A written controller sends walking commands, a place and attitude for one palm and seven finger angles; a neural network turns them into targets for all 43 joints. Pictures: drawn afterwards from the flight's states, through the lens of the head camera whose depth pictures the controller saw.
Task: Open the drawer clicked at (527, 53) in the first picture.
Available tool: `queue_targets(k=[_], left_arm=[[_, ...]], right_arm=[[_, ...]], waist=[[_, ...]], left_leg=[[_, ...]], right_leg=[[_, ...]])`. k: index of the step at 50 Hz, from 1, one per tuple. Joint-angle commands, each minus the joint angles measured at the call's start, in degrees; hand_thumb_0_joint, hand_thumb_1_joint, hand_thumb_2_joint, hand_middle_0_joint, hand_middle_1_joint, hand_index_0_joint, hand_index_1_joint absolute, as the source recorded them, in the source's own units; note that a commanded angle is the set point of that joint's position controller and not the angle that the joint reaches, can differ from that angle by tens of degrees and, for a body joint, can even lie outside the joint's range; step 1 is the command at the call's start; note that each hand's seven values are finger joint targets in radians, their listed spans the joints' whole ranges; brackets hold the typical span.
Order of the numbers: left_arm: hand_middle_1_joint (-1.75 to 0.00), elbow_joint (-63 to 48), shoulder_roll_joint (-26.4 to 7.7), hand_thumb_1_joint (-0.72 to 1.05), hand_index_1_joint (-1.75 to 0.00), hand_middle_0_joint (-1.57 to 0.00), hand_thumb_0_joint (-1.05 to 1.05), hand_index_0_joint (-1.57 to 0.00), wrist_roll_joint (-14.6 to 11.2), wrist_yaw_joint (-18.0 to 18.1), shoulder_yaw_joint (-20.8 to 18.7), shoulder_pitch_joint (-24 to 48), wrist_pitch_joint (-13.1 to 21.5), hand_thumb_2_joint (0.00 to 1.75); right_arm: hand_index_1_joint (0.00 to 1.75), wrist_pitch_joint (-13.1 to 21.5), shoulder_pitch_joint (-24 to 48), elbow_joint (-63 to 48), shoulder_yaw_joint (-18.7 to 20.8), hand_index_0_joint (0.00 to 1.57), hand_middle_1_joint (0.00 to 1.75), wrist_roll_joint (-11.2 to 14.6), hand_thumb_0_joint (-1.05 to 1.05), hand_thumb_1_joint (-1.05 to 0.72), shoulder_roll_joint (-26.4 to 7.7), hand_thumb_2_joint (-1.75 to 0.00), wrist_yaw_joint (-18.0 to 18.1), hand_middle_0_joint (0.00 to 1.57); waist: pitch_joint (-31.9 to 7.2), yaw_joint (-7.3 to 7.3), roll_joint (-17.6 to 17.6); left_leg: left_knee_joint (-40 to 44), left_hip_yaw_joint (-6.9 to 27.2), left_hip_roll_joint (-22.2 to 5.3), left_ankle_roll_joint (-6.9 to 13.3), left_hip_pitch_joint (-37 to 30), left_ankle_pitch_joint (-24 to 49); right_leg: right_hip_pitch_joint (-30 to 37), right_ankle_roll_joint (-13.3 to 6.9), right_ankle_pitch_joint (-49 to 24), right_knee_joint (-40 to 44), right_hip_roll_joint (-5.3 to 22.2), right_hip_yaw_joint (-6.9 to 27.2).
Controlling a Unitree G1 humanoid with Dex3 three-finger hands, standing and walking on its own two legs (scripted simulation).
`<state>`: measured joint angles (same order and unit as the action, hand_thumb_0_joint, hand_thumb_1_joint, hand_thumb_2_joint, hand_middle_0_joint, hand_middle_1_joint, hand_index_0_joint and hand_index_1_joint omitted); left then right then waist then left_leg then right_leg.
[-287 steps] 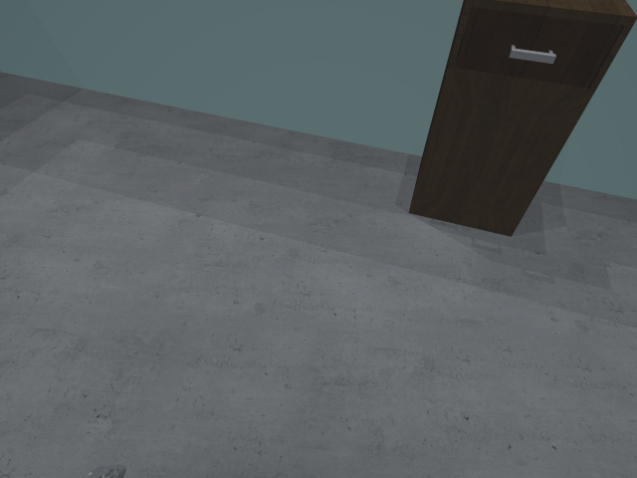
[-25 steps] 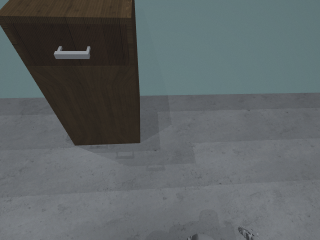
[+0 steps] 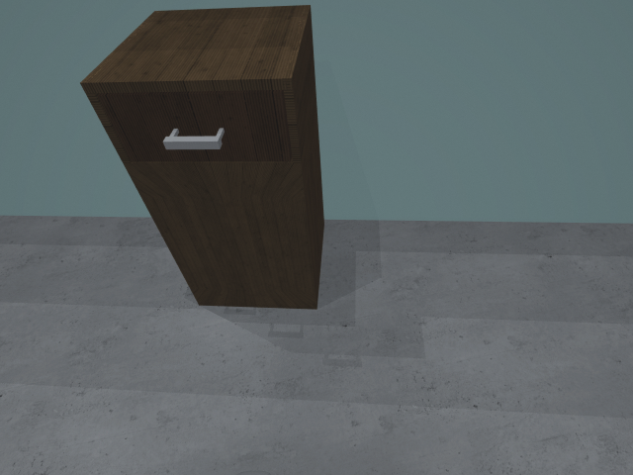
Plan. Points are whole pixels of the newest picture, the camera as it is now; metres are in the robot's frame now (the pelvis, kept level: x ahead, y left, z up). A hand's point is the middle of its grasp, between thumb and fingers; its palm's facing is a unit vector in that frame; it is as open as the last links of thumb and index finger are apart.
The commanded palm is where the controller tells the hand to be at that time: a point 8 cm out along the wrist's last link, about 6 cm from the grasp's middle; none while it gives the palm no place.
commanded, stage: take the last steps up to it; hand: left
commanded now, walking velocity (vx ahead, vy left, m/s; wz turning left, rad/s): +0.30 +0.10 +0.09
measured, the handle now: (195, 137) +0.79 +0.34 +0.00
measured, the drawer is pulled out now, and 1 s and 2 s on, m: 0.00 0.00 0.00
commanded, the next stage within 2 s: come to a stop and stand still in 0.72 s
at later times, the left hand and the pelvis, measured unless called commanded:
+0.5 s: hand out of the picture +0.07 +0.28 -0.18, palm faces +0.10 -0.98 -0.16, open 7.4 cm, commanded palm none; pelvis +0.10 +0.11 +0.00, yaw +1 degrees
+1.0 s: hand (207, 343) +0.37 +0.25 -0.17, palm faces +0.00 -0.97 -0.23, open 7.2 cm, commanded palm none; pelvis +0.27 +0.07 -0.01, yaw -1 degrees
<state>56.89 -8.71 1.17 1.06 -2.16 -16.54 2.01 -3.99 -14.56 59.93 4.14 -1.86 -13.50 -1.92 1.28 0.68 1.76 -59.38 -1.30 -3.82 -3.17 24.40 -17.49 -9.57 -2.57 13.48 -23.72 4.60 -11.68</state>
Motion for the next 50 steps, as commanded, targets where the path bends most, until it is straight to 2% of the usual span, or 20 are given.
queue_targets(k=[1,9,11,13,14,15,16,17,19,21,27,35,38,39,40,41,42,44,46,50], left_arm=[[-0.3,1.46,-10.26,0.9,-0.3,-0.2,0.0,-0.2,0.46,0.33,-2.25,-9.03,1.55,0.9],[-0.3,5.07,-11.04,0.9,-0.3,-0.2,0.0,-0.2,0.96,0.1,-2.27,-8.71,1.31,0.9],[-0.3,5.67,-11.06,0.9,-0.3,-0.2,0.0,-0.2,0.86,0.07,-2.44,-7.64,0.93,0.9],[-0.3,5.99,-10.01,0.9,-0.3,-0.2,0.0,-0.2,0.6,-0.17,-2.34,-6.69,0.41,0.9],[-0.3,5.41,-7.35,0.9,-0.3,-0.2,0.0,-0.2,0.56,-0.46,-1.8,-6.63,0.07,0.9],[-0.3,3.75,-2.96,0.9,-0.3,-0.2,0.0,-0.2,0.13,-0.81,-1.08,-6.47,-0.21,0.9],[-0.3,0.92,-3.3,0.9,-0.3,-0.2,0.0,-0.2,0.51,-0.71,-0.75,-2.67,-0.08,0.9],[-0.3,0.84,-3.04,0.9,-0.3,-0.2,0.0,-0.2,0.69,-0.64,-0.97,-1.22,-0.21,0.9],[-0.3,2.58,-3.69,0.9,-0.3,-0.2,0.0,-0.2,0.69,-1.41,-1.48,-2.6,-0.37,0.9],[-0.3,3.96,-2.02,0.9,-0.3,-0.2,0.0,-0.2,0.88,-1.62,-1.56,-5.47,-0.63,0.9],[-0.3,1.58,-2.79,0.9,-0.3,-0.2,0.0,-0.2,0.45,-1.56,-1.63,0.11,-1.43,0.9],[-0.3,-3.1,-2.18,0.9,-0.3,-0.2,0.0,-0.2,-0.03,-1.67,-0.95,11.64,-0.89,0.9],[-0.3,-0.89,-3.71,0.9,-0.3,-0.2,0.0,-0.2,0.13,-1.36,-1.28,3.45,-0.06,0.9],[-0.3,1.35,-5.61,0.9,-0.3,-0.2,0.0,-0.2,0.34,-1.15,-1.98,-3.99,0.61,0.9],[-0.3,3.48,-10.65,0.9,-0.3,-0.2,0.0,-0.2,0.54,-0.54,-3.22,-11.81,1.51,0.9],[-0.3,4.32,-15.0,0.9,-0.3,-0.2,0.0,-0.2,-0.35,-0.37,-3.79,-15.08,1.53,0.9],[-0.3,2.84,-14.66,0.9,-0.3,-0.2,0.0,-0.2,-0.83,0.02,-3.63,-10.51,1.38,0.9],[-0.3,-0.4,-9.08,0.9,-0.3,-0.2,0.0,-0.2,-0.65,1.07,-1.87,1.99,0.45,0.9],[-0.3,-1.36,-7.54,0.9,-0.3,-0.2,0.0,-0.2,-0.19,1.63,-1.2,6.5,0.08,0.9],[-0.3,-1.53,-9.15,0.9,-0.3,-0.2,0.0,-0.2,0.11,1.83,-2.5,4.63,-1.23,0.9]], right_arm=[[0.3,2.51,7.43,-5.61,-0.08,0.2,0.3,0.16,0.0,-0.9,-1.59,-0.9,-0.3,0.2],[0.3,3.43,7.61,-5.87,-0.64,0.2,0.3,0.68,0.0,-0.9,0.09,-0.9,-0.98,0.2],[0.3,4.1,4.86,-5.16,-0.78,0.2,0.3,0.79,0.0,-0.9,0.36,-0.9,-0.75,0.2],[0.3,4.95,-2.89,-2.6,-0.5,0.2,0.3,0.88,0.0,-0.9,-1.26,-0.9,0.05,0.2],[0.3,5.45,-8.93,-0.89,0.27,0.2,0.3,0.61,0.0,-0.9,-4.28,-0.9,0.93,0.2],[0.3,5.68,-14.68,0.6,1.56,0.2,0.3,-0.06,0.0,-0.9,-9.9,-0.9,1.71,0.2],[0.3,5.45,-16.65,0.81,1.45,0.2,0.3,0.14,0.0,-0.9,-10.95,-0.9,2.3,0.2],[0.3,5.41,-12.91,0.41,1.02,0.2,0.3,0.24,0.0,-0.9,-9.43,-0.9,2.65,0.2],[0.3,6.08,-5.39,-1.73,-0.54,0.2,0.3,0.62,0.0,-0.9,-3.78,-0.9,2.94,0.2],[0.3,7.4,-4.75,-1.81,-0.82,0.2,0.3,0.63,0.0,-0.9,-0.76,-0.9,3.14,0.2],[0.3,8.7,-9.23,1.04,-1.38,0.2,0.3,1.01,0.0,-0.9,-0.76,-0.9,3.68,0.2],[0.3,7.87,-14.28,4.63,-1.27,0.2,0.3,0.13,0.0,-0.9,-1.59,-0.9,3.91,0.2],[0.3,7.41,-13.85,5.15,-1.34,0.2,0.3,0.57,0.0,-0.9,-1.96,-0.9,3.81,0.2],[0.3,7.61,-12.65,4.84,-1.34,0.2,0.3,1.06,0.0,-0.9,-2.03,-0.9,3.69,0.2],[0.3,7.89,-13.68,3.98,-1.41,0.2,0.3,1.7,0.0,-0.9,-0.33,-0.9,3.24,0.2],[0.3,7.97,-15.09,2.57,-1.57,0.2,0.3,2.11,0.0,-0.9,1.57,-0.9,3.37,0.2],[0.3,7.0,-13.24,2.65,-1.46,0.2,0.3,2.05,0.0,-0.9,1.13,-0.9,3.71,0.2],[0.3,5.17,-10.05,2.55,-1.89,0.2,0.3,1.6,0.0,-0.9,2.88,-0.9,3.75,0.2],[0.3,3.09,-11.86,3.45,-2.26,0.2,0.3,1.65,0.0,-0.9,4.63,-0.9,3.74,0.2],[0.3,1.2,-8.71,1.17,-1.18,0.2,0.3,1.19,0.0,-0.9,3.42,-0.9,3.18,0.2]], waist=[[1.98,3.82,-9.19],[5.17,2.28,-11.7],[5.12,0.7,-11.27],[3.03,-2.8,-5.22],[1.5,-5.37,5.04],[2.07,-7.1,19.88],[3.66,-7.44,15.06],[3.87,-5.93,13.28],[7.44,-2.19,6.51],[5.86,-0.36,3.08],[4.8,-0.04,3.51],[7.76,-2.65,3.1],[3.06,1.15,0.9],[-0.92,4.76,0.03],[-8.5,6.79,-8.26],[-12.47,5.36,-14.0],[-12.93,4.73,-10.25],[-1.93,0.19,-2.37],[-0.91,-2.71,-3.02],[-3.39,-0.9,-6.29]], left_leg=[[5.56,-0.22,-1.94,0.29,10.79,0.2],[18.95,-4.52,-1.46,2.39,-0.76,-0.77],[24.45,-6.11,-0.53,2.97,-7.74,-0.67],[32.15,-8.95,1.29,2.69,-21.68,0.5],[36.95,-2.39,-3.04,3.8,-28.36,-7.13],[47.75,17.76,-16.14,8.01,-29.59,-21.22],[52.3,24.46,-20.21,11.63,-26.7,-23.91],[52.82,23.23,-19.92,12.04,-22.8,-25.36],[52.92,14.32,-15.91,11.14,-14.76,-15.91],[52.06,6.75,-12.14,10.8,-14.36,-2.02],[49.71,1.22,-11.85,13.11,-23.0,23.69],[43.9,-1.93,-12.79,12.23,-25.14,36.55],[32.33,-4.22,-10.52,9.97,-22.27,46.84],[23.2,-5.93,-8.42,8.12,-17.61,43.08],[8.02,-8.81,-3.09,5.58,-6.77,24.71],[-9.47,-7.47,4.05,3.57,2.6,-16.36],[-13.79,0.83,1.96,3.92,1.33,-17.19],[-10.14,3.15,-1.67,3.2,-0.76,-10.21],[-2.18,2.42,-1.51,2.05,-5.55,-8.16],[2.91,0.02,1.19,0.45,-3.0,-6.61]], right_leg=[[8.77,-4.13,7.01,15.22,16.53,16.34],[-2.02,-3.78,15.12,17.0,16.36,11.92],[-5.52,-3.18,15.42,14.39,14.93,10.15],[-12.44,-1.22,17.76,6.79,10.85,6.0],[-18.02,0.57,17.82,-4.73,6.99,2.86],[-27.25,2.96,20.54,-23.65,-0.19,-1.67],[-31.88,1.93,20.43,-33.5,-0.31,4.36],[-32.03,1.04,17.3,-40.4,1.35,7.33],[-29.4,1.47,8.03,-43.45,3.82,8.82],[-26.15,2.42,2.0,-42.38,3.8,8.66],[-29.62,4.21,-1.36,-35.63,3.47,8.73],[-22.41,1.3,0.49,-16.81,0.09,5.26],[-7.0,-0.41,-2.55,-9.78,-4.4,2.03],[4.03,-1.09,-8.37,-6.36,-3.2,3.83],[18.15,-5.33,-21.28,-5.56,8.43,17.84],[23.55,-13.35,-38.94,0.32,21.88,35.04],[16.47,-14.22,-37.7,2.71,22.02,34.3],[-1.32,-10.55,-34.36,5.29,17.45,23.66],[-8.67,-8.34,-38.68,5.01,14.31,15.78],[-4.92,-8.26,-36.1,3.27,13.06,14.33]])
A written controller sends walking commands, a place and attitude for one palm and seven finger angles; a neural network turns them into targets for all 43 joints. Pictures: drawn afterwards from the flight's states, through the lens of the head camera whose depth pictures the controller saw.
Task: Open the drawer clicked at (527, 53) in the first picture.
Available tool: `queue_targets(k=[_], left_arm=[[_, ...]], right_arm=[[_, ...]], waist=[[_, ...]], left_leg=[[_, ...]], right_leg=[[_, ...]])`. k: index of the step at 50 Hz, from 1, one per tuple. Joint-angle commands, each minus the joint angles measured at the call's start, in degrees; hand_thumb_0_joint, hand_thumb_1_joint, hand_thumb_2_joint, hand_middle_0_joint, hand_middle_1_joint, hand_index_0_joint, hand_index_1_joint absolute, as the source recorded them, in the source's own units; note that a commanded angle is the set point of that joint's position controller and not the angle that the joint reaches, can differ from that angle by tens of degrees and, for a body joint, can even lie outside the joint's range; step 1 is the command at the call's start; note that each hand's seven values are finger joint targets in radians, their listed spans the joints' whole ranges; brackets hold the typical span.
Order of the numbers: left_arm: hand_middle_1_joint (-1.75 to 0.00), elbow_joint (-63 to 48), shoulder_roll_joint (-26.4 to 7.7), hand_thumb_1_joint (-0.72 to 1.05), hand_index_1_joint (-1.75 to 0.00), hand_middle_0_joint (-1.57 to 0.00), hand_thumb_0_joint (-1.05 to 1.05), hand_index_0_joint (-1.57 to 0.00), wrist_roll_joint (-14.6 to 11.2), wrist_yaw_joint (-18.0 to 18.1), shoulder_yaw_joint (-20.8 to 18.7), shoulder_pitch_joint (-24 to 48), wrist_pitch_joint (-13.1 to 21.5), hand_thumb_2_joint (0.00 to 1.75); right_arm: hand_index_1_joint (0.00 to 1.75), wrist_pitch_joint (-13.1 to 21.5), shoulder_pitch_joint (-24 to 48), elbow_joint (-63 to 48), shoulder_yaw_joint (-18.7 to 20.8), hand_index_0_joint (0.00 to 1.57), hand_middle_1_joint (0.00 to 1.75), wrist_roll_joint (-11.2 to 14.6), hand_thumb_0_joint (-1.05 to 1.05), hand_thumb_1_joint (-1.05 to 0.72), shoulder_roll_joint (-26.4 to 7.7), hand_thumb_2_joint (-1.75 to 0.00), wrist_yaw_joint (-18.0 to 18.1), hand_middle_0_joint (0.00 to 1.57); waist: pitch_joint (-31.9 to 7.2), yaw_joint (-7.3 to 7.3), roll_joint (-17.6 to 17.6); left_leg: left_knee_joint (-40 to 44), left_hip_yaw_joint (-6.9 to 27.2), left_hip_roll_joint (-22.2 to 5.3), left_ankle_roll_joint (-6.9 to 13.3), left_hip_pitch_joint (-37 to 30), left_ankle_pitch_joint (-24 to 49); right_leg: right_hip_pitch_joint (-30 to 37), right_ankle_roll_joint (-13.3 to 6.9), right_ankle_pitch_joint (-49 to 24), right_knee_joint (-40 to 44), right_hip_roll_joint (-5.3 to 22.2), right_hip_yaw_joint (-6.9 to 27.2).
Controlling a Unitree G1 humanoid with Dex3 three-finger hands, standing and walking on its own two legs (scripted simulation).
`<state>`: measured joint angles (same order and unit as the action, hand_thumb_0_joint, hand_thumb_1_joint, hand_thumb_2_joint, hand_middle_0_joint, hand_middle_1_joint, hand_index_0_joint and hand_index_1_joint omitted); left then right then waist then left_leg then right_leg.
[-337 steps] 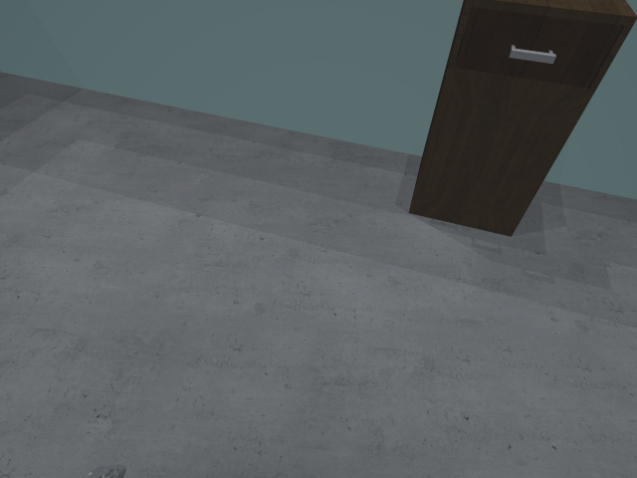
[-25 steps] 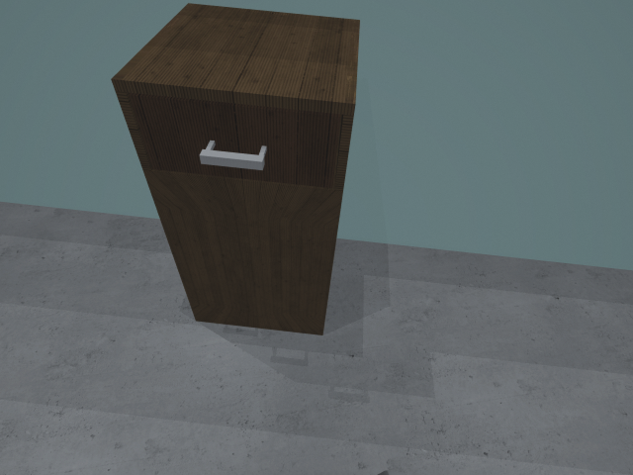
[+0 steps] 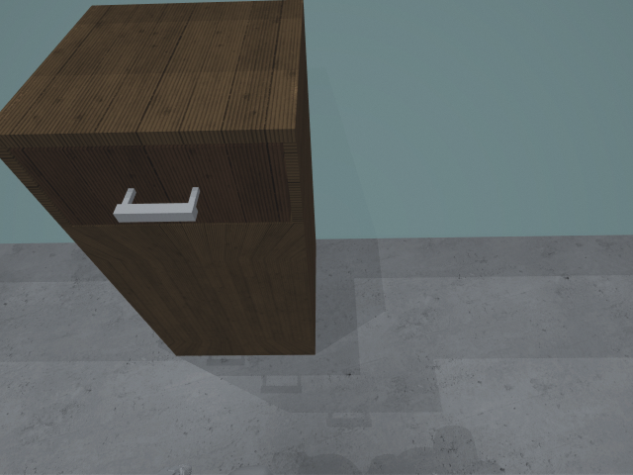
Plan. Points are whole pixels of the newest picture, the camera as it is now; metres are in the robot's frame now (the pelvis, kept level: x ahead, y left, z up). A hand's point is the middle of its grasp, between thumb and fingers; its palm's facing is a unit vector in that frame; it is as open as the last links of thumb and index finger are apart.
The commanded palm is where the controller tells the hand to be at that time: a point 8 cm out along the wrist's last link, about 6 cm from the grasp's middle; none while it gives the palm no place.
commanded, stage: come to a stop and stand still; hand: left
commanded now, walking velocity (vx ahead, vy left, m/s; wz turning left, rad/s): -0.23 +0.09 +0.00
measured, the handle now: (159, 203) +0.51 +0.27 +0.01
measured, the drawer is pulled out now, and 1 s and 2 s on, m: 0.00 0.00 0.00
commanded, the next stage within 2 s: look again from close up in 1.80 s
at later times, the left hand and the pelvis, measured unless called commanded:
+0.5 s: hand out of the picture +0.03 +0.25 -0.17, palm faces +0.03 -0.98 -0.22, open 7.4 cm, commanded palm none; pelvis +0.01 +0.05 +0.01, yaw -2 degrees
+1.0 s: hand out of the picture +0.02 +0.15 -0.16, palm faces +0.01 -0.97 -0.24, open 7.2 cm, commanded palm none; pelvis -0.02 -0.04 +0.00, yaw -1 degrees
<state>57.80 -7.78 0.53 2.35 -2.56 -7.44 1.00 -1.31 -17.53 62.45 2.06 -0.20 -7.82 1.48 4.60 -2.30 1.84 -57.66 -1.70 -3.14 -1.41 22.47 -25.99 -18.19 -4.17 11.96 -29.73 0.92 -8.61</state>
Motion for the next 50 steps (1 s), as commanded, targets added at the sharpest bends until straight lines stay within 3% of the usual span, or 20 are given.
queue_targets(k=[1,7,10,11,12,13,15,19,23,28,31,33,34,35,37,39,42,44,47,50], left_arm=[[-0.3,-2.56,-10.56,0.9,-0.3,-0.2,0.0,-0.2,0.75,0.51,-2.19,-4.62,-0.42,0.9],[-0.3,-4.72,-12.38,0.9,-0.3,-0.2,0.0,-0.2,1.4,0.27,-2.81,-2.38,-1.71,0.9],[-0.3,-4.69,-12.45,0.9,-0.3,-0.2,0.0,-0.2,1.01,0.11,-2.71,-2.01,-2.31,0.9],[-0.3,-4.71,-11.19,0.9,-0.3,-0.2,0.0,-0.2,0.6,-0.02,-2.34,-2.87,-2.54,0.9],[-0.3,-5.26,-7.67,0.9,-0.3,-0.2,0.0,-0.2,0.16,-0.28,-1.68,-6.63,-2.87,0.9],[-0.3,-5.31,-7.24,0.9,-0.3,-0.2,0.0,-0.2,0.31,-0.14,-1.13,-6.77,-3.05,0.9],[-0.3,-4.48,-9.06,0.9,-0.3,-0.2,0.0,-0.2,0.68,-0.31,-2.11,-6.09,-4.14,0.9],[-0.3,-2.29,-9.79,0.9,-0.3,-0.2,0.0,-0.2,0.58,-1.44,-2.37,-9.72,-3.47,0.9],[-0.3,-2.76,-8.96,0.9,-0.3,-0.2,0.0,-0.2,0.42,-1.64,-1.87,-7.22,-3.4,0.9],[-0.3,-2.29,-6.85,0.9,-0.3,-0.2,0.0,-0.2,0.19,-1.72,-0.67,-4.86,-3.26,0.9],[-0.3,0.05,-6.07,0.9,-0.3,-0.2,0.0,-0.2,-0.09,-1.52,-0.44,-9.09,-2.63,0.9],[-0.3,2.06,-7.86,0.9,-0.3,-0.2,0.0,-0.2,0.3,-1.06,-0.34,-12.63,-1.6,0.9],[-0.3,2.05,-10.64,0.9,-0.3,-0.2,0.0,-0.2,0.52,-0.67,-0.49,-11.28,-0.94,0.9],[-0.3,1.31,-13.0,0.9,-0.3,-0.2,0.0,-0.2,0.33,-0.64,-0.44,-8.29,-0.86,0.9],[-0.3,1.73,-11.75,0.9,-0.3,-0.2,0.0,-0.2,0.5,-0.52,-0.47,-7.37,-0.51,0.9],[-0.3,2.12,-8.54,0.9,-0.3,-0.2,0.0,-0.2,0.18,-0.39,0.35,-5.42,-0.51,0.9],[-0.3,2.95,-7.11,0.9,-0.3,-0.2,0.0,-0.2,-0.48,-0.36,0.73,-6.89,-0.43,0.9],[-0.3,3.1,-6.43,0.9,-0.3,-0.2,0.0,-0.2,-0.34,-0.22,0.85,-7.42,-0.68,0.9],[-0.3,4.06,-7.25,0.9,-0.3,-0.2,0.0,-0.2,-0.58,-0.27,0.35,-8.62,-0.54,0.9],[-0.3,4.45,-7.2,0.9,-0.3,-0.2,0.0,-0.2,-0.56,-0.12,0.32,-9.5,-0.38,0.9]], right_arm=[[0.3,-1.58,-4.07,-2.31,1.2,0.2,0.3,-0.53,0.0,-0.9,-2.93,-0.9,-0.28,0.2],[0.3,-1.3,2.49,-6.37,1.74,0.2,0.3,-0.22,0.0,-0.9,-4.73,-0.9,-0.52,0.2],[0.3,-0.49,0.05,-5.88,1.57,0.2,0.3,-0.37,0.0,-0.9,-5.09,-0.9,-0.47,0.2],[0.3,0.16,-1.17,-5.63,1.63,0.2,0.3,-0.52,0.0,-0.9,-6.95,-0.9,-0.52,0.2],[0.3,0.83,0.27,-6.96,2.26,0.2,0.3,-1.16,0.0,-0.9,-11.95,-0.9,-0.49,0.2],[0.3,0.53,2.97,-8.98,2.38,0.2,0.3,-1.16,0.0,-0.9,-14.22,-0.9,-0.45,0.2],[0.3,0.7,6.53,-9.23,1.94,0.2,0.3,-1.54,0.0,-0.9,-13.75,-0.9,1.25,0.2],[0.3,1.54,7.21,-9.56,1.45,0.2,0.3,-1.01,0.0,-0.9,-11.92,-0.9,1.69,0.2],[0.3,1.56,2.41,-7.17,1.79,0.2,0.3,-0.87,0.0,-0.9,-11.76,-0.9,1.82,0.2],[0.3,0.93,1.27,-5.3,2.41,0.2,0.3,-1.16,0.0,-0.9,-12.38,-0.9,1.05,0.2],[0.3,0.82,2.96,-4.46,2.56,0.2,0.3,-1.07,0.0,-0.9,-12.51,-0.9,0.57,0.2],[0.3,0.84,2.86,-3.86,2.27,0.2,0.3,-0.32,0.0,-0.9,-10.02,-0.9,0.15,0.2],[0.3,0.85,2.15,-4.1,1.56,0.2,0.3,0.11,0.0,-0.9,-6.51,-0.9,-0.08,0.2],[0.3,0.55,3.09,-4.57,0.52,0.2,0.3,-0.05,0.0,-0.9,-4.52,-0.9,-0.58,0.2],[0.3,-0.23,5.46,-4.35,0.39,0.2,0.3,-0.94,0.0,-0.9,-5.37,-0.9,-0.38,0.2],[0.3,0.1,0.34,-1.11,0.08,0.2,0.3,-0.85,0.0,-0.9,-5.02,-0.9,-0.12,0.2],[0.3,0.81,-2.62,1.49,-0.51,0.2,0.3,-0.72,0.0,-0.9,-4.81,-0.9,0.28,0.2],[0.3,0.71,-3.27,2.03,-0.59,0.2,0.3,-0.72,0.0,-0.9,-5.12,-0.9,0.4,0.2],[0.3,0.9,-3.3,2.99,-0.9,0.2,0.3,-0.75,0.0,-0.9,-4.59,-0.9,0.6,0.2],[0.3,0.76,-3.71,3.05,-0.83,0.2,0.3,-0.67,0.0,-0.9,-4.3,-0.9,0.72,0.2]], waist=[[-6.78,2.34,-7.39],[-7.54,2.61,-12.84],[-8.53,0.56,-11.32],[-9.57,0.01,-6.55],[-9.44,1.46,9.94],[-6.4,1.57,14.07],[-3.8,2.25,12.02],[-8.22,2.9,4.89],[-8.66,0.74,7.07],[-6.76,-0.71,9.98],[-7.76,1.47,10.37],[-8.11,2.92,3.51],[-6.74,1.88,-5.06],[-3.87,1.4,-9.56],[0.65,2.89,-17.46],[0.25,0.61,-12.65],[0.06,0.84,-6.37],[3.07,1.14,-6.91],[0.9,1.71,-1.34],[-0.36,1.74,-3.62]], left_leg=[[1.19,0.65,0.75,-1.58,0.26,1.84],[10.23,0.29,1.45,-1.44,-2.83,2.05],[26.97,-1.4,1.67,-0.88,-11.39,13.89],[33.89,0.13,-1.13,-0.23,-16.18,21.04],[38.07,14.15,-13.67,4.32,-18.17,36.13],[40.99,18.85,-20.66,9.05,-9.53,41.94],[42.17,16.89,-18.11,9.92,-5.83,38.58],[38.52,7.88,-13.97,9.86,-17.74,45.33],[37.73,7.58,-14.24,10.4,-23.45,49.65],[39.43,8.53,-13.4,10.1,-19.81,38.75],[38.79,8.18,-11.67,8.41,-15.41,29.83],[33.62,4.64,-6.92,4.06,-9.8,21.5],[29.8,0.86,-3.23,1.09,-4.73,12.4],[29.29,-0.96,-0.56,-0.33,-4.34,4.69],[25.06,0.79,-0.78,0.32,-4.21,3.43],[26.02,1.15,-1.23,0.53,-7.22,9.44],[32.88,1.77,-2.0,0.55,-12.59,20.32],[33.93,1.86,-2.88,0.37,-12.44,18.8],[34.3,1.35,-2.78,-0.13,-12.57,22.78],[33.87,0.75,-2.53,-0.42,-12.51,20.91]], right_leg=[[5.1,-6.83,-36.51,8.74,17.11,11.4],[5.55,-6.57,-32.18,6.87,16.05,11.39],[3.74,-2.74,-22.54,2.34,12.8,10.12],[1.98,-0.23,-15.43,-2.18,10.25,8.59],[-5.53,3.69,4.68,-9.76,3.42,4.61],[-4.28,4.76,21.97,-19.8,0.42,5.88],[-6.54,5.11,18.81,-31.87,-0.5,13.22],[-11.59,7.1,11.2,-37.24,-0.32,12.42],[-10.81,7.97,13.11,-29.38,0.87,10.79],[-3.22,6.97,16.29,-14.3,1.43,7.06],[4.41,5.72,9.42,-2.24,0.7,5.41],[13.11,5.37,-1.89,11.31,2.47,7.04],[13.6,2.66,-1.43,14.21,10.46,16.04],[7.54,-0.27,2.7,16.67,15.52,19.1],[1.92,-2.41,1.42,18.47,14.11,20.25],[3.17,-2.24,-3.16,15.09,11.18,15.59],[2.61,0.38,-3.46,11.7,7.55,12.13],[0.58,1.21,3.77,14.07,6.34,12.55],[5.34,1.63,-4.22,12.33,5.8,11.75],[6.99,1.63,-5.54,13.12,6.3,12.14]])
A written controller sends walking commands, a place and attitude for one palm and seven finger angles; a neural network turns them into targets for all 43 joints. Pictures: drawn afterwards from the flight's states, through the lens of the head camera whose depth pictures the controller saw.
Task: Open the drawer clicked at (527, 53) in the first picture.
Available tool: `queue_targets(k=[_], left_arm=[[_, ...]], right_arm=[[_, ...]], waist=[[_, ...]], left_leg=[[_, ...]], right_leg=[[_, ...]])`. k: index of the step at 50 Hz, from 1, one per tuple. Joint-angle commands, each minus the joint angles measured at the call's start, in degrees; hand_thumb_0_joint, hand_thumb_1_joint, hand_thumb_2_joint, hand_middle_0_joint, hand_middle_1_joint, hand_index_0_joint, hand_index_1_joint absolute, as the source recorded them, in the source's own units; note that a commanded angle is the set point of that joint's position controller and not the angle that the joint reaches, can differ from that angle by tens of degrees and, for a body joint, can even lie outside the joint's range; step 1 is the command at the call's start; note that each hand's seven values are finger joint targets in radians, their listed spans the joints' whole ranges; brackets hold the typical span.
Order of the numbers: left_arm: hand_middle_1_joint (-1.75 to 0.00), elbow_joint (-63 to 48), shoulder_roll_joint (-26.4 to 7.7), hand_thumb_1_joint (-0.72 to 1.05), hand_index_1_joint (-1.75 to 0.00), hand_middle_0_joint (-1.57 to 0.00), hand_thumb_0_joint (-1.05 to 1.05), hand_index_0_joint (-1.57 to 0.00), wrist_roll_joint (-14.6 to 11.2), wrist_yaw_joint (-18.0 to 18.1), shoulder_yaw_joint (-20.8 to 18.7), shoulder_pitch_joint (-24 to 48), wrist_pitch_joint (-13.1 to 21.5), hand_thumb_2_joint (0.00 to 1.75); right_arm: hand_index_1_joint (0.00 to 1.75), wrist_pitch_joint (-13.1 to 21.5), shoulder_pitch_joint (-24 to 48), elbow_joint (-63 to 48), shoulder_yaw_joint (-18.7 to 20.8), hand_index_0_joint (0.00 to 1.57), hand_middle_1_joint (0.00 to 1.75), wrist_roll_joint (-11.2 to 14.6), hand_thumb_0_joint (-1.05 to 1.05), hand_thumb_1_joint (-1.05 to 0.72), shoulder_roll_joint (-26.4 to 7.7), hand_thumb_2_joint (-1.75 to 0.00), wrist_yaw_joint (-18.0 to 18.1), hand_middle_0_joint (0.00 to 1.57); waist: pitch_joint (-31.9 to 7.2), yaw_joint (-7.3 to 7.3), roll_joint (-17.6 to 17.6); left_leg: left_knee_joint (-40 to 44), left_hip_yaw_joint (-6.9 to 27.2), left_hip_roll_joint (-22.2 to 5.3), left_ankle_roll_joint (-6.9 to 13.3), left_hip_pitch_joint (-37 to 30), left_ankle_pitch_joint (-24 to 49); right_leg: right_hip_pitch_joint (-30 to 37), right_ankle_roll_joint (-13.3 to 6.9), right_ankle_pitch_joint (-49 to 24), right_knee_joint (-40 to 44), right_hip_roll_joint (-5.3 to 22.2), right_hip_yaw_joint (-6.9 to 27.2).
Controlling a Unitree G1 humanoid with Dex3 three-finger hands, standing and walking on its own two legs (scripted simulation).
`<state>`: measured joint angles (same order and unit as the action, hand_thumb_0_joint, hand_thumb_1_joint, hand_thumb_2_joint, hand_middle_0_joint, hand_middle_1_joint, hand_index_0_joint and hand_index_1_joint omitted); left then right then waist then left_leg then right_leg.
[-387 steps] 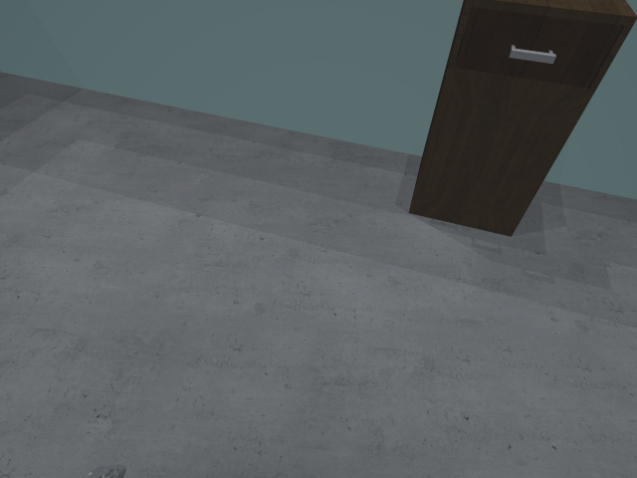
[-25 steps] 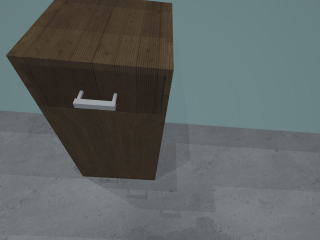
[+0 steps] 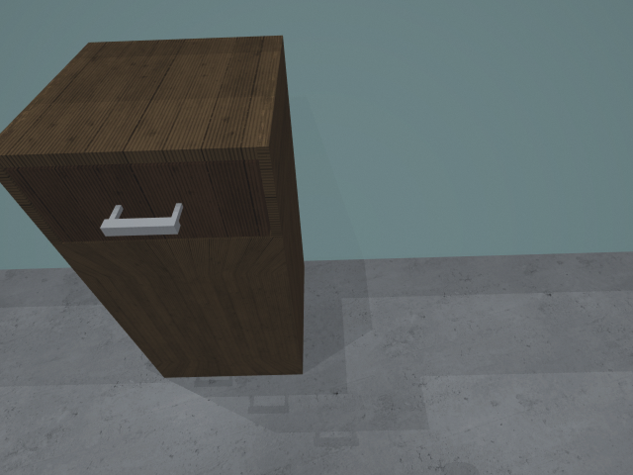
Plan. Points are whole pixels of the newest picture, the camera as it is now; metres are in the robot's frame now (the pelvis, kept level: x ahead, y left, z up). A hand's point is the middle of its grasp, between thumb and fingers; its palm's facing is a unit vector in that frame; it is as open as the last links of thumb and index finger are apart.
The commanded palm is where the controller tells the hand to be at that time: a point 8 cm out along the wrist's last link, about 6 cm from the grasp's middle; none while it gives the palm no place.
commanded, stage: come to a stop and stand still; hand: left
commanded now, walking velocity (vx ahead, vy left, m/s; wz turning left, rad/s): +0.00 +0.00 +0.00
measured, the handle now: (144, 218) +0.52 +0.32 +0.01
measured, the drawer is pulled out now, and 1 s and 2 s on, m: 0.00 0.00 0.00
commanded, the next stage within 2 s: look again from close up in 0.80 s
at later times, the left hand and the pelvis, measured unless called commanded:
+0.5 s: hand out of the picture +0.00 +0.16 -0.17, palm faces +0.07 -0.98 -0.17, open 7.4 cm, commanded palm none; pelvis +0.02 +0.01 +0.00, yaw +0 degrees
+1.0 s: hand out of the picture +0.03 +0.21 -0.18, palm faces +0.00 -0.98 -0.22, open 7.4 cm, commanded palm none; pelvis +0.02 +0.04 +0.00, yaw -1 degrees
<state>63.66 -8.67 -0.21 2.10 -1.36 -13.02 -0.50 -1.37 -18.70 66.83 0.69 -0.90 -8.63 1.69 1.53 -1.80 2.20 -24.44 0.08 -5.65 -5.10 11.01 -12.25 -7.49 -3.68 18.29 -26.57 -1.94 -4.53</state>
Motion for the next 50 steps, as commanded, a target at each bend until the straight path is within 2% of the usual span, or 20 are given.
queue_targets(k=[1,7,9,11,12,18,22,26,30,32,39,44,45,46,47,48,49,50], left_arm=[[-0.3,-1.36,-6.27,0.9,-0.3,-0.2,0.0,-0.2,0.2,0.16,-0.91,-4.11,1.16,0.9],[-0.3,-0.7,-5.08,0.9,-0.3,-0.2,0.0,-0.2,0.3,0.33,-0.69,-5.95,1.34,0.9],[-0.3,-0.47,-4.67,0.9,-0.3,-0.2,0.0,-0.2,0.39,0.33,-0.62,-6.18,1.27,0.9],[-0.3,-0.2,-4.46,0.9,-0.3,-0.2,0.0,-0.2,0.36,0.29,-0.6,-6.82,1.44,0.9],[-0.3,0.03,-4.36,0.9,-0.3,-0.2,0.0,-0.2,0.37,0.33,-0.62,-7.33,1.5,0.9],[-0.3,0.61,-3.65,0.9,-0.3,-0.2,0.0,-0.2,0.57,0.47,-0.48,-8.43,1.49,0.9],[-0.3,0.82,-3.71,0.9,-0.3,-0.2,0.0,-0.2,0.56,0.49,-0.5,-8.83,1.59,0.9],[-0.3,0.62,-4.09,0.9,-0.3,-0.2,0.0,-0.2,0.58,0.54,-0.44,-8.87,1.56,0.9],[-0.3,0.31,-4.44,0.9,-0.3,-0.2,0.0,-0.2,0.63,0.58,-0.47,-8.31,1.5,0.9],[-0.3,0.05,-4.93,0.9,-0.3,-0.2,0.0,-0.2,0.59,0.55,-0.53,-8.04,1.53,0.9],[-0.3,-0.5,-5.42,0.9,-0.3,-0.2,0.0,-0.2,0.59,0.43,-0.43,-6.86,1.3,0.9],[-0.3,-0.93,-5.95,0.9,-0.3,-0.2,0.0,-0.2,0.58,0.38,-0.46,-6.71,1.39,0.9],[-0.3,0.34,-6.97,0.9,-0.3,-0.2,0.0,-0.2,1.68,2.57,-0.33,-11.57,3.59,0.9],[-0.3,-2.73,-9.65,0.9,-0.3,-0.2,0.0,-0.2,1.53,2.19,-0.84,-9.13,4.15,0.9],[-0.3,-3.71,-8.74,0.9,-0.3,-0.2,0.0,-0.2,1.66,1.88,-0.32,-7.33,4.26,0.9],[-0.3,-5.02,-8.91,0.9,-0.3,-0.2,0.0,-0.2,1.3,1.64,-0.32,-5.41,4.01,0.9],[-0.3,-5.75,-8.27,0.9,-0.3,-0.2,0.0,-0.2,0.88,1.51,-0.08,-5.09,3.84,0.9],[-0.3,-6.1,-7.05,0.9,-0.3,-0.2,0.0,-0.2,0.67,1.49,0.0,-5.75,3.37,0.9]], right_arm=[[0.3,0.81,-2.49,-1.25,0.55,0.2,0.3,0.04,0.0,-0.9,-3.38,-0.9,0.56,0.2],[0.3,0.81,-2.51,-1.07,0.5,0.2,0.3,0.13,0.0,-0.9,-2.86,-0.9,0.84,0.2],[0.3,0.8,-2.56,-1.05,0.49,0.2,0.3,0.16,0.0,-0.9,-2.65,-0.9,0.86,0.2],[0.3,1.11,-2.59,-1.04,0.42,0.2,0.3,0.2,0.0,-0.9,-2.8,-0.9,0.94,0.2],[0.3,1.18,-2.15,-1.1,0.47,0.2,0.3,0.25,0.0,-0.9,-2.71,-0.9,1.01,0.2],[0.3,1.55,-1.34,-1.49,0.55,0.2,0.3,0.39,0.0,-0.9,-3.12,-0.9,1.22,0.2],[0.3,1.83,-0.48,-1.65,0.46,0.2,0.3,0.36,0.0,-0.9,-3.44,-0.9,1.35,0.2],[0.3,1.97,-0.08,-1.77,0.43,0.2,0.3,0.35,0.0,-0.9,-3.91,-0.9,1.33,0.2],[0.3,2.08,0.07,-1.96,0.48,0.2,0.3,0.31,0.0,-0.9,-4.36,-0.9,1.27,0.2],[0.3,2.15,0.22,-2.06,0.45,0.2,0.3,0.36,0.0,-0.9,-4.7,-0.9,1.23,0.2],[0.3,2.12,0.42,-2.11,0.38,0.2,0.3,0.33,0.0,-0.9,-5.12,-0.9,0.99,0.2],[0.3,2.25,0.27,-2.12,0.42,0.2,0.3,0.35,0.0,-0.9,-5.35,-0.9,0.86,0.2],[0.3,2.94,6.74,-6.77,0.69,0.2,0.3,0.7,0.0,-0.9,-6.85,-0.9,-0.01,0.2],[0.3,2.45,4.09,-9.48,0.4,0.2,0.3,0.47,0.0,-0.9,-2.99,-0.9,-0.54,0.2],[0.3,2.51,2.0,-9.26,0.39,0.2,0.3,0.51,0.0,-0.9,-2.71,-0.9,-0.58,0.2],[0.3,2.34,-0.47,-9.15,0.21,0.2,0.3,0.34,0.0,-0.9,-2.96,-0.9,-0.73,0.2],[0.3,2.55,-1.52,-8.56,0.3,0.2,0.3,0.24,0.0,-0.9,-3.83,-0.9,-0.76,0.2],[0.3,2.95,-2.28,-8.47,0.38,0.2,0.3,0.05,0.0,-0.9,-5.67,-0.9,-0.61,0.2]], waist=[[2.58,1.34,-4.07],[3.05,1.3,-4.57],[4.08,1.08,-3.8],[2.79,1.11,-2.6],[2.75,1.33,-3.32],[1.96,1.32,-1.39],[1.57,1.6,-2.79],[1.25,1.74,-2.47],[1.3,1.8,-1.73],[0.89,1.86,-2.48],[2.67,2.05,-2.63],[1.75,2.11,-2.88],[4.59,4.36,-6.82],[1.99,1.36,-8.42],[-1.68,0.47,-8.73],[-5.89,-0.2,-6.55],[-6.16,-0.55,-6.22],[-6.48,0.1,-2.37]], left_leg=[[0.51,-1.12,0.05,3.24,-1.01,6.87],[0.29,-1.18,-0.06,3.37,-1.79,7.28],[0.49,-1.15,-0.23,3.4,-2.4,7.43],[0.76,-0.98,-0.38,3.51,-2.68,9.74],[0.65,-0.92,-0.36,3.52,-2.78,10.19],[0.44,-0.93,-0.72,3.81,-4.26,12.59],[0.42,-0.79,-0.84,4.03,-4.54,14.78],[0.5,-0.6,-0.81,4.23,-4.93,16.58],[0.67,-0.47,-0.92,4.44,-5.21,18.17],[0.87,-0.29,-0.93,4.52,-5.35,18.55],[2.18,0.23,-0.77,4.8,-4.59,16.31],[2.29,0.32,-0.7,4.9,-4.87,16.82],[-13.29,-2.97,0.13,4.07,3.22,12.63],[-13.56,-1.1,2.11,5.36,7.81,-7.15],[-12.71,-2.01,1.98,5.42,7.66,-8.84],[-8.3,-2.75,2.9,5.91,4.0,-4.72],[-5.73,-2.02,2.37,6.22,1.65,3.6],[-5.35,0.0,0.33,6.97,-0.57,14.0]], right_leg=[[-3.4,1.19,-12.46,10.14,9.3,8.16],[-3.53,1.32,-15.48,10.13,9.2,7.67],[-4.94,1.18,-13.62,10.18,8.77,7.5],[-3.41,1.24,-16.71,9.07,8.48,6.95],[-3.0,1.43,-18.18,8.8,8.41,6.55],[-2.48,1.54,-21.29,7.07,8.05,5.87],[-1.55,1.7,-24.21,6.11,8.25,5.2],[-0.76,1.89,-25.5,5.66,8.34,5.2],[-0.63,1.91,-25.11,5.33,8.33,5.02],[-0.05,2.03,-25.21,5.24,8.36,4.8],[-0.91,2.28,-20.1,6.13,8.24,4.75],[-0.19,2.35,-20.5,6.19,8.39,4.56],[-2.74,5.49,-48.86,6.97,12.02,10.56],[1.78,2.32,-55.07,3.7,15.23,10.78],[3.29,-0.07,-51.46,1.78,14.33,8.63],[5.36,-0.88,-48.11,-1.1,12.37,7.0],[3.5,-0.06,-39.86,-2.88,10.21,5.55],[0.94,0.65,-30.16,-4.06,8.22,5.07]])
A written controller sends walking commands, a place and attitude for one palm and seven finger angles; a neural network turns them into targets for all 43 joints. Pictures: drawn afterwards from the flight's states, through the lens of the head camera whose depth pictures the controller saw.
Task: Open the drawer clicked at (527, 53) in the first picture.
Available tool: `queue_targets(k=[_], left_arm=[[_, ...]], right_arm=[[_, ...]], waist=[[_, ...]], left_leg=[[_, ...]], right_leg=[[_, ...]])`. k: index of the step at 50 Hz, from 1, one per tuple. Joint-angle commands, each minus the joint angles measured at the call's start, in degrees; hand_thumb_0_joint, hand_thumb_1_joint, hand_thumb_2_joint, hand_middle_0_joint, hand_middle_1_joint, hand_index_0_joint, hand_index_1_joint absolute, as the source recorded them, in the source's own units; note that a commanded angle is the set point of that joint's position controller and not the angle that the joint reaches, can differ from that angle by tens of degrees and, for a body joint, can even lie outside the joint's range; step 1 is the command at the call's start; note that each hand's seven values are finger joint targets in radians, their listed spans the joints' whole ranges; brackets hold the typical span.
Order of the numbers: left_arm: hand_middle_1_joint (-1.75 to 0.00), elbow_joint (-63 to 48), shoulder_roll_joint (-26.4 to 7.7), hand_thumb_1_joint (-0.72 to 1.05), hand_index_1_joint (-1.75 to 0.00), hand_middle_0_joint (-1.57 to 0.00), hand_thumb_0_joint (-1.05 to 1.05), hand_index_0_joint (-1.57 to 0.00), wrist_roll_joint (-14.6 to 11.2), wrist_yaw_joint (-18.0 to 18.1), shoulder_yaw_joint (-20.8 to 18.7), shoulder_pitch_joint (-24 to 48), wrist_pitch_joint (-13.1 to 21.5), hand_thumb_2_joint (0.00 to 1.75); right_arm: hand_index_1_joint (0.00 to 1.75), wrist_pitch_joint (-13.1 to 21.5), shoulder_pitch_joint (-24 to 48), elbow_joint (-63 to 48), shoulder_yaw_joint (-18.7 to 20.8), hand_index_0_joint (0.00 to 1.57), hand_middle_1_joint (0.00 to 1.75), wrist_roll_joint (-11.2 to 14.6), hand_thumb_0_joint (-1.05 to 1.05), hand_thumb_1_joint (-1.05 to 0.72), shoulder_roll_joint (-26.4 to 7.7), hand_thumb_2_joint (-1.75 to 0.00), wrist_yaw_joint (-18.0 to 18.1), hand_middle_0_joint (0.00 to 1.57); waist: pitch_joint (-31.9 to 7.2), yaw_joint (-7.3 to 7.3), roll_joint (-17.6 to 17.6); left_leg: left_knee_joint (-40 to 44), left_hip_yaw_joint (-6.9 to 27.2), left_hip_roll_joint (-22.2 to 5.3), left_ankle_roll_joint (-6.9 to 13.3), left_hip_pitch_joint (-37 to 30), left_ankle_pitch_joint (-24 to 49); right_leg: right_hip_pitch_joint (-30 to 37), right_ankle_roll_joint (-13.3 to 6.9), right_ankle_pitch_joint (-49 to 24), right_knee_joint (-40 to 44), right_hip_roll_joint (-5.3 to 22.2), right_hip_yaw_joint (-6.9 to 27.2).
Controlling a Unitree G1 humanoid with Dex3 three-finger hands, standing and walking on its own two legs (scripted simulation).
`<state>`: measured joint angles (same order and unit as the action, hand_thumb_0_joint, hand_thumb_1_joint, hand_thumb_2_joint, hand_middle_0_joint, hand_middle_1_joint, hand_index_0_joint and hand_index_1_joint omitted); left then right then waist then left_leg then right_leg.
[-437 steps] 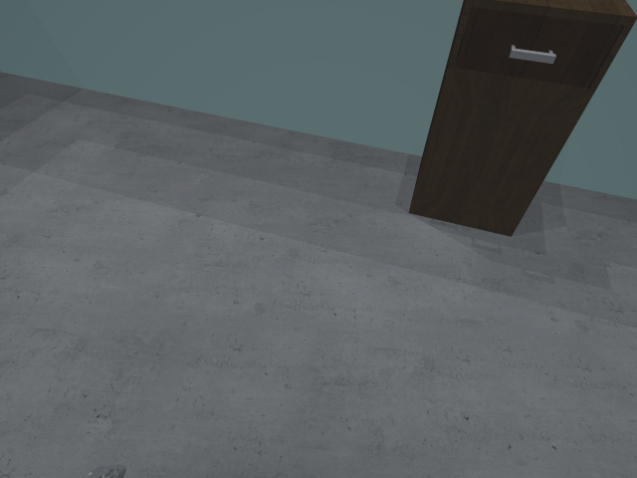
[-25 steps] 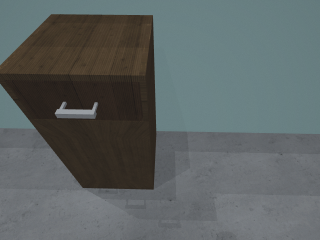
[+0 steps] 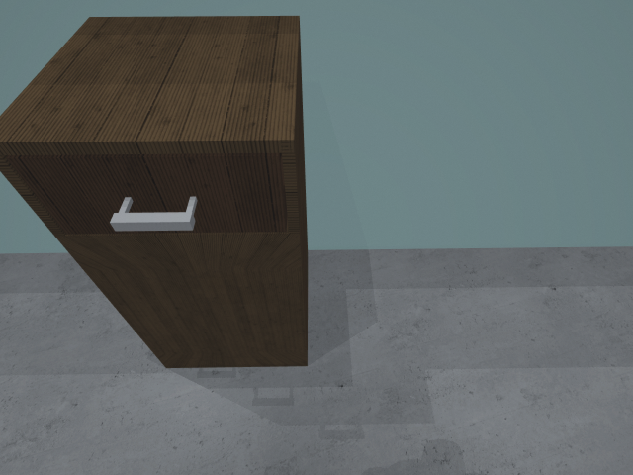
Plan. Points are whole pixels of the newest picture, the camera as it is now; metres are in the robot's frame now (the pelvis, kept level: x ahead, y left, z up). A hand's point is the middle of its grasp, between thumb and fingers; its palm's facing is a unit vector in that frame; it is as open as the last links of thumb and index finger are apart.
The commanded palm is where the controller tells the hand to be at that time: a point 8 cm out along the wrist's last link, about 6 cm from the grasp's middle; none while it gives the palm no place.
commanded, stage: look again from close up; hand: left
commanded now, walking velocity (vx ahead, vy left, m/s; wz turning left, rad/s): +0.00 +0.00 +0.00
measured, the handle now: (156, 212) +0.50 +0.29 +0.01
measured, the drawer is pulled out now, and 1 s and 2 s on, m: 0.00 0.00 0.00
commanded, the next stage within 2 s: come to a stop and stand still in 0.40 s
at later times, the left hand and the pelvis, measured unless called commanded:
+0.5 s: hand out of the picture -0.02 +0.20 -0.17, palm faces +0.01 -0.98 -0.21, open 7.4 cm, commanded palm none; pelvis -0.01 +0.02 +0.00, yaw -1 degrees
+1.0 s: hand out of the picture -0.02 +0.20 -0.18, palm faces +0.02 -0.98 -0.18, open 7.4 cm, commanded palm none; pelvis -0.04 +0.03 +0.00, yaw +0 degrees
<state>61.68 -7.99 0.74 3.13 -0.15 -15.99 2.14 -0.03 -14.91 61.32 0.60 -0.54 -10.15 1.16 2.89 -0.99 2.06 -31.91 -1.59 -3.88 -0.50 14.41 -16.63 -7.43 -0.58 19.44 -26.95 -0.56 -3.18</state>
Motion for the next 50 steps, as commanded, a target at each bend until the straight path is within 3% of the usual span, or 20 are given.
queue_targets(k=[1,2,3,4,5,7,14,26,27,28,29,30,31,33,37,42,46,50], left_arm=[[-0.3,-4.18,-7.02,0.9,-0.3,-0.2,0.0,-0.2,-0.19,0.42,-1.12,-3.75,0.21,0.9],[-0.3,-3.92,-6.86,0.9,-0.3,-0.2,0.0,-0.2,-0.17,0.26,-1.03,-4.07,-0.36,0.9],[-0.3,-3.69,-6.53,0.9,-0.3,-0.2,0.0,-0.2,-0.04,0.17,-0.84,-4.17,-0.84,0.9],[-0.3,-3.58,-6.61,0.9,-0.3,-0.2,0.0,-0.2,0.05,-0.03,-0.78,-4.49,-1.12,0.9],[-0.3,-3.41,-6.62,0.9,-0.3,-0.2,0.0,-0.2,0.12,-0.16,-0.7,-4.62,-1.29,0.9],[-0.3,-3.45,-6.95,0.9,-0.3,-0.2,0.0,-0.2,0.09,-0.49,-0.53,-4.04,-1.38,0.9],[-0.3,-3.13,-7.69,0.9,-0.3,-0.2,0.0,-0.2,0.19,-0.92,-0.41,-4.41,-1.6,0.9],[-0.3,-0.59,-7.26,0.9,-0.3,-0.2,0.0,-0.2,0.07,-1.02,-0.24,-6.11,-0.99,0.9],[-0.3,0.42,-8.29,0.9,-0.3,-0.2,0.0,-0.2,0.74,1.1,-0.3,-8.59,0.12,0.9],[-0.3,-1.04,-9.85,0.9,-0.3,-0.2,0.0,-0.2,0.28,0.59,-0.19,-5.86,0.7,0.9],[-0.3,-2.14,-8.71,0.9,-0.3,-0.2,0.0,-0.2,0.06,0.49,0.05,-4.93,1.01,0.9],[-0.3,-2.59,-8.53,0.9,-0.3,-0.2,0.0,-0.2,-0.18,0.28,0.09,-4.18,0.81,0.9],[-0.3,-2.96,-8.16,0.9,-0.3,-0.2,0.0,-0.2,-0.17,0.16,-0.03,-4.46,0.53,0.9],[-0.3,-2.95,-8.1,0.9,-0.3,-0.2,0.0,-0.2,-0.17,0.03,-0.06,-5.59,-0.18,0.9],[-0.3,-3.13,-7.24,0.9,-0.3,-0.2,0.0,-0.2,-0.03,-0.33,-0.19,-5.92,-0.98,0.9],[-0.3,-4.43,-7.38,0.9,-0.3,-0.2,0.0,-0.2,0.19,-0.69,-0.39,-5.37,-1.58,0.9],[-0.3,-4.83,-7.22,0.9,-0.3,-0.2,0.0,-0.2,0.3,-0.86,-0.43,-5.97,-1.68,0.9],[-0.3,-4.71,-7.19,0.9,-0.3,-0.2,0.0,-0.2,0.25,-0.97,-0.39,-6.64,-1.43,0.9]], right_arm=[[0.3,1.77,-5.84,-2.75,0.58,0.2,0.3,-0.41,0.0,-0.9,-5.36,-0.9,0.19,0.2],[0.3,1.66,-5.26,-2.79,0.57,0.2,0.3,-0.33,0.0,-0.9,-5.48,-0.9,0.42,0.2],[0.3,1.5,-4.92,-2.84,0.45,0.2,0.3,-0.44,0.0,-0.9,-5.56,-0.9,0.51,0.2],[0.3,1.32,-4.12,-3.24,0.43,0.2,0.3,-0.39,0.0,-0.9,-5.77,-0.9,0.54,0.2],[0.3,1.23,-3.53,-3.55,0.42,0.2,0.3,-0.41,0.0,-0.9,-5.84,-0.9,0.51,0.2],[0.3,1.13,-2.85,-3.85,0.36,0.2,0.3,-0.29,0.0,-0.9,-5.43,-0.9,0.39,0.2],[0.3,1.42,-3.14,-2.51,0.15,0.2,0.3,-0.31,0.0,-0.9,-6.13,-0.9,0.21,0.2],[0.3,1.65,-3.7,0.22,-0.18,0.2,0.3,0.03,0.0,-0.9,-5.22,-0.9,0.32,0.2],[0.3,1.78,1.78,-4.1,0.08,0.2,0.3,0.4,0.0,-0.9,-6.75,-0.9,-0.12,0.2],[0.3,0.94,0.51,-6.05,-0.41,0.2,0.3,0.44,0.0,-0.9,-4.42,-0.9,-0.7,0.2],[0.3,1.02,-4.33,-5.14,-0.56,0.2,0.3,-0.22,0.0,-0.9,-3.18,-0.9,-0.54,0.2],[0.3,1.19,-5.04,-4.49,-0.41,0.2,0.3,-0.23,0.0,-0.9,-4.35,-0.9,-0.47,0.2],[0.3,1.43,-4.9,-4.19,-0.2,0.2,0.3,-0.16,0.0,-0.9,-4.77,-0.9,-0.39,0.2],[0.3,1.47,-4.28,-3.77,-0.31,0.2,0.3,-0.15,0.0,-0.9,-5.3,-0.9,-0.13,0.2],[0.3,1.08,-2.62,-4.16,-0.02,0.2,0.3,-0.12,0.0,-0.9,-5.8,-0.9,0.11,0.2],[0.3,0.66,-1.84,-4.32,0.29,0.2,0.3,-0.2,0.0,-0.9,-6.14,-0.9,-0.15,0.2],[0.3,0.65,-1.63,-4.29,0.37,0.2,0.3,-0.35,0.0,-0.9,-6.5,-0.9,-0.28,0.2],[0.3,0.95,-1.8,-3.98,0.4,0.2,0.3,-0.28,0.0,-0.9,-6.42,-0.9,-0.29,0.2]], waist=[[-7.1,0.08,2.12],[-5.2,0.47,5.93],[-2.37,0.96,6.79],[-0.16,1.25,4.33],[0.96,1.34,0.98],[2.61,1.13,-1.8],[2.26,1.5,0.15],[0.45,1.28,-2.56],[5.31,2.89,-5.81],[3.22,-0.65,-6.03],[-3.27,-1.28,-10.6],[-6.69,-0.98,-10.07],[-7.5,-0.6,-5.41],[-5.66,0.43,1.95],[-0.42,0.81,-1.32],[2.96,0.94,-1.51],[3.13,1.3,-0.15],[0.77,1.5,-0.46]], left_leg=[[1.24,2.59,-3.14,2.86,-4.89,25.32],[2.07,3.71,-3.87,3.38,-4.23,26.71],[3.3,4.95,-4.54,4.23,-2.36,25.92],[3.87,5.28,-4.26,4.32,-0.49,22.1],[4.17,4.93,-3.72,4.05,0.35,17.86],[5.39,4.2,-2.27,3.38,1.32,9.93],[9.89,5.2,-2.49,3.69,1.34,4.11],[8.63,2.94,-1.89,3.01,-2.54,9.67],[-3.07,1.97,-2.12,0.84,3.34,14.73],[-0.26,0.8,-1.13,0.37,0.52,7.8],[0.55,1.41,-0.15,1.56,-0.44,6.37],[0.88,1.42,-0.08,1.95,-1.66,8.69],[1.36,1.74,-0.57,2.05,-2.9,14.23],[1.2,2.91,-2.0,2.5,-3.27,21.94],[3.5,3.47,-1.99,2.54,-0.17,15.48],[7.51,4.54,-1.57,2.59,2.77,3.95],[10.49,5.78,-1.94,2.73,3.84,-1.72],[10.89,5.85,-2.04,2.87,2.26,0.29]], right_leg=[[-1.04,-1.93,-22.87,-3.64,5.35,3.06],[-2.34,-1.66,-14.96,-3.16,4.4,2.2],[-3.2,-1.41,-8.89,-2.54,3.39,1.87],[-3.98,-1.39,-6.21,-1.5,3.21,1.89],[-4.71,-1.42,-5.87,-0.69,3.51,2.49],[-6.19,-1.42,-5.38,0.86,4.38,4.05],[-5.86,-0.76,-2.5,1.42,4.38,3.49],[-5.41,-0.74,-8.71,3.29,5.78,4.79],[-7.98,-0.01,-28.01,6.54,8.98,8.85],[-8.16,-1.49,-29.56,5.48,10.96,8.34],[-3.06,-1.81,-30.06,2.15,9.45,7.24],[-0.76,-1.7,-28.72,0.6,8.45,5.96],[-0.75,-1.67,-27.36,-0.64,7.7,5.26],[-2.09,-1.62,-19.37,-1.04,6.28,4.3],[-4.93,-1.42,-12.23,0.79,5.79,4.53],[-6.8,-1.18,-3.99,2.67,5.42,4.63],[-6.48,-0.93,-2.64,3.2,5.16,4.14],[-5.12,-0.71,-4.9,3.72,5.53,4.08]])
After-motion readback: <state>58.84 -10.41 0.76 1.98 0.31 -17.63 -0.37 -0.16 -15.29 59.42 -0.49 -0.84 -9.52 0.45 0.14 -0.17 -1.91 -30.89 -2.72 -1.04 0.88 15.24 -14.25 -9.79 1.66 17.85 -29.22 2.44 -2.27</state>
